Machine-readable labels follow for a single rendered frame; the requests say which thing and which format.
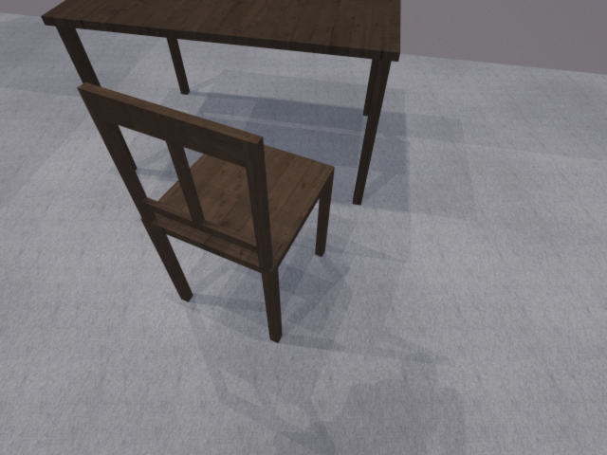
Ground chair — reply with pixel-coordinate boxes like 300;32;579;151
77;82;335;343

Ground table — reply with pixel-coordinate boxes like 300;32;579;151
41;0;401;205

